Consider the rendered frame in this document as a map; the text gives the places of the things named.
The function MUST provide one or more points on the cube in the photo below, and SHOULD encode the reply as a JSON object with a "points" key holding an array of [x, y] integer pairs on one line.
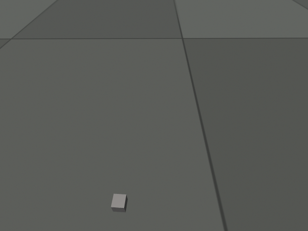
{"points": [[119, 203]]}

